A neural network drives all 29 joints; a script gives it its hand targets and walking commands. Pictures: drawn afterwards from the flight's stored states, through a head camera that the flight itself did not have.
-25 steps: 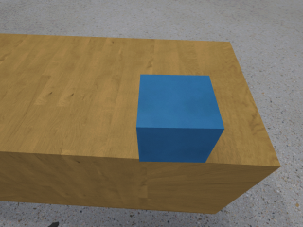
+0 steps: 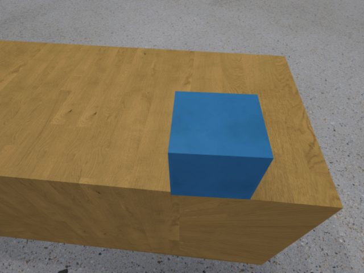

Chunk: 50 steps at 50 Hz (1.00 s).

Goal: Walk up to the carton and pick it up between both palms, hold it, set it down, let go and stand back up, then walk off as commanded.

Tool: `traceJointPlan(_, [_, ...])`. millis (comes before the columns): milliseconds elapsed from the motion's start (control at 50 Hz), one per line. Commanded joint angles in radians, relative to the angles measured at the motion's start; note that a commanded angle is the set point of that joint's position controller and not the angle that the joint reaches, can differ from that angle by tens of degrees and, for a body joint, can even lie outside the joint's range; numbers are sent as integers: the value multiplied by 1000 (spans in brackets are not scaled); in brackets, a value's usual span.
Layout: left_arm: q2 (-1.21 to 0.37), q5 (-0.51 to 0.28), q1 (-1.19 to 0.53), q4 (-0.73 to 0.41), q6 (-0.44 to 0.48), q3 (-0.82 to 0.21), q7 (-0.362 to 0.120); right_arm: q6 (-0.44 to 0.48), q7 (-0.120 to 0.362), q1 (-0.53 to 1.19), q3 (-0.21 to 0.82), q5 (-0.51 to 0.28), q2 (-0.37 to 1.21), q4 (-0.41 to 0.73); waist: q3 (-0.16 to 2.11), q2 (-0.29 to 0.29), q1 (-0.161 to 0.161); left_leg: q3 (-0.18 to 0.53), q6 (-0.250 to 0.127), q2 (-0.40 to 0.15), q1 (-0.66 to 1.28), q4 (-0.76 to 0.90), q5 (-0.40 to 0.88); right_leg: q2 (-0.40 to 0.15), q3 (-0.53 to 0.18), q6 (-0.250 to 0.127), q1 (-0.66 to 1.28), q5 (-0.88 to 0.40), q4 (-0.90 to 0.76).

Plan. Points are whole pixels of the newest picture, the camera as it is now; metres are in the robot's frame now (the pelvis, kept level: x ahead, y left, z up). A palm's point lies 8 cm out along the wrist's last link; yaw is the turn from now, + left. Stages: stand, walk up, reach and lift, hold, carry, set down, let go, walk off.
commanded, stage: walk up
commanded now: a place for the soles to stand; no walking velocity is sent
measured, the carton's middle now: (213, 145) +0.41 -0.05 +0.04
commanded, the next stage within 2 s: none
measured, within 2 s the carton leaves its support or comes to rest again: neither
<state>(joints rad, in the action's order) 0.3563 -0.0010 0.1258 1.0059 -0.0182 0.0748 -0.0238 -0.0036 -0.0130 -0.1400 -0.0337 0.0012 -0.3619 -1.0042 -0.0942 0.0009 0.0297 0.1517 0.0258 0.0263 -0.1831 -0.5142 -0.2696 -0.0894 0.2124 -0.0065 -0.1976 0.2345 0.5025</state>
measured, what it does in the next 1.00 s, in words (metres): lifts its right foot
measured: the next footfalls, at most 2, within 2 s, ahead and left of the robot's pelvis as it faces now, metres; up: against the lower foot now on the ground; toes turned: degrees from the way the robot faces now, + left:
left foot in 1.16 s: +0.09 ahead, +0.12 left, +0.00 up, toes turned -5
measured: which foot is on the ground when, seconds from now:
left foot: down 0.00-0.92, up 0.94-1.00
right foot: down 0.00-1.00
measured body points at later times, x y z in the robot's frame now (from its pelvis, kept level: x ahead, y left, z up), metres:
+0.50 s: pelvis -0.01 +0.00 +0.00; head +0.01 +0.00 +0.45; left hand +0.08 +0.31 -0.13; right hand +0.09 -0.31 -0.12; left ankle +0.01 +0.14 -0.74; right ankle +0.03 -0.11 -0.74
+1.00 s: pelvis +0.04 -0.03 -0.01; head +0.07 -0.04 +0.44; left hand +0.11 +0.28 -0.12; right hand +0.13 -0.34 -0.14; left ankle +0.01 +0.13 -0.72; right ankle +0.08 -0.14 -0.74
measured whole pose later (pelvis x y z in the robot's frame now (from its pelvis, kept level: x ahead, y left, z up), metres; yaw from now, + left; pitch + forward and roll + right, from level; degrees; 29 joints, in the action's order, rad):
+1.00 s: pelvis +0.04 -0.03 -0.01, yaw +5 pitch -4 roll -1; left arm 0.34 0.02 0.20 0.89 0.00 0.08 -0.01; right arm -0.03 -0.04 -0.23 -0.06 0.01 -0.37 -0.90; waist -0.13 0.04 -0.01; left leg 0.15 0.03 0.00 -0.24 -0.79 -0.52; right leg -0.01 0.07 -0.02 -0.23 0.29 0.60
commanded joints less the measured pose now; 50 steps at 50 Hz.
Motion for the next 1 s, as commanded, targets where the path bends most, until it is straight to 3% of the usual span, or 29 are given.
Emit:
traceJointPlan(0, [253,2,-12,-78,30,49,10,26,-15,28,-46,-13,-224,85,114,26,-15,95,-66,-81,-149,80,233,-100,-159,-52,166,-34,-99])
traceJointPlan(60, [259,2,-38,-81,30,53,12,13,-17,3,-51,-5,-234,74,87,-6,-11,10,-48,-41,-117,-21,167,-160,-196,-91,98,40,-163])
traceJointPlan(80, [246,5,-50,-88,32,51,11,9,-15,14,-48,-5,-199,71,90,-109,-21,-16,-42,-29,-102,-78,97,-196,-217,-122,62,81,-226])
traceJointPlan(100, [247,9,-77,-92,32,46,11,3,-16,-35,-47,-1,-193,71,73,-125,-34,-34,-41,-46,-103,-103,31,-230,-203,-131,44,114,-234])
traceJointPlan(160, [234,9,-126,-130,24,45,6,13,-13,-71,-53,13,-220,51,92,-100,-54,-23,-40,-59,-56,-46,28,-216,-176,-127,37,59,-172])
traceJointPlan(240, [213,-9,-36,-116,5,43,9,29,-13,55,-64,12,-281,85,40,100,25,275,-115,-150,-239,210,131,-4,-134,-22,177,105,14])
traceJointPlan(300, [206,-3,0,-88,7,32,7,26,-17,79,-65,0,-269,102,67,154,28,226,-106,-143,-211,215,86,-34,-176,-31,194,70,-45])
traceJointPlan(360, [229,-2,-20,-78,30,34,12,30,-13,39,-51,-6,-231,96,166,43,3,124,-59,-92,-91,134,215,-89,-182,-50,199,-17,-110])
traceJointPlan(380, [230,-2,-38,-72,30,35,11,29,-13,39,-44,-14,-219,81,107,64,3,127,-58,-82,-139,123,206,-88,-190,-40,211,-59,-118])
traceJointPlan(460, [255,3,-62,-69,33,37,11,7,-19,-18,-46,-12,-215,57,43,-59,-28,-3,-29,-49,-81,-4,131,-183,-215,-101,65,92,-227])
traceJointPlan(540, [237,4,-123,-96,26,37,6,9,-17,-26,-41,2,-202,56,59,-133,-34,-9,-31,-53,-60,-14,9,-196,-220,-96,16,210,-258])
traceJointPlan(560, [231,24,-63,-130,24,50,-4,20,-10,-73,-59,13,-187,77,126,-131,-38,-13,-76,-21,-91,10,-167,-154,-196,-92,102,434,-201])
traceJointPlan(600, [213,22,-29,-134,21,57,-9,26,-8,-55,-69,20,-211,89,31,-88,-20,9,-105,-31,-179,36,-224,-155,-218,-102,80,467,-178])
traceJointPlan(640, [205,14,-31,-160,20,54,-14,30,-7,-31,-79,25,-223,119,-30,-8,-18,106,-130,-55,-161,142,-255,-85,-149,-79,-8,404,-39])
traceJointPlan(660, [205,14,-32,-170,18,57,-13,28,-11,-47,-79,25,-232,116,-50,130,-27,233,-147,-99,-186,224,-317,-37,-132,-59,-25,332,80])
traceJointPlan(680, [179,21,-18,-185,22,51,-12,32,-13,-71,-90,17,-270,122,-42,192,-33,450,-194,-168,-127,308,-366,48,-134,-33,-89,281,181])
traceJointPlan(700, [165,30,-26,-202,22,45,-12,37,-25,-76,-107,31,-324,131,-79,248,-51,541,-248,-241,-31,304,-215,76,-154,-18,-239,327,283])
traceJointPlan(720, [197,33,6,-204,21,56,0,41,-35,-101,-112,36,-327,147,-22,211,-68,575,-303,-302,76,253,-41,60,-211,-9,-299,399,356])
traceJointPlan(740, [201,35,26,-207,33,58,5,41,-40,-76,-113,41,-296,160,-5,165,-69,481,-318,-299,130,202,90,26,-232,-14,-341,353,358])
traceJointPlan(760, [195,30,33,-199,39,62,10,44,-39,-86,-118,48,-285,156,31,228,-69,425,-305,-282,199,139,221,38,-251,-14,-342,357,307])
traceJointPlan(800, [198,34,45,-192,38,58,9,45,-37,-71,-92,34,-232,192,69,190,-67,309,-266,-236,109,122,321,27,-228,1,-199,247,252])
traceJointPlan(820, [187,27,77,-193,36,61,11,35,-40,-13,-96,37,-240,214,73,239,-37,266,-237,-206,91,91,387,51,-230,-1,-139,216,161])
traceJointPlan(840, [173,31,141,-165,37,61,16,26,-36,53,-84,27,-204,233,90,182,11,193,-198,-186,-21,39,419,58,-199,-8,22,108,39])
traceJointPlan(860, [168,28,157,-165,38,49,23,18,-33,27,-74,15,-216,235,66,145,15,112,-124,-125,-125,-6,374,60,-180,-10,155,-88,-84])
traceJointPlan(880, [232,31,151,-163,42,67,28,14,-33,-4,-57,1,-173,218,101,8,13,61,-50,-59,-214,-126,228,-43,-319,-32,279,-187,-156])
traceJointPlan(900, [286,23,151,-191,46,72,34,15,-31,-62,-44,-2,-138,226,130,-129,7,-29,12,8,-301,-220,-61,-234,-555,-104,315,-200,-205])
traceJointPlan(920, [282,13,102,-208,43,75,29,1,-43,-90,-60,-10,-171,189,110,-121,3,-57,8,-31,-168,-323,-337,-330,-626,-227,92,-55,-231])
traceJointPlan(960, [244,26,90,-219,45,65,25,-5,-37,-80,-73,10,-199,198,24,-99,-4,-4,-5,-67,-171,-397,-322,-295,-592,-244,6,132,-265])
traceJointPlan(980, [245,30,60,-226,47,54,26,4,-32,-73,-66,-1,-190,196,11,-176,0,-26,-8,-76,-176,-364,-287,-250,-529,-222,29,3,-256])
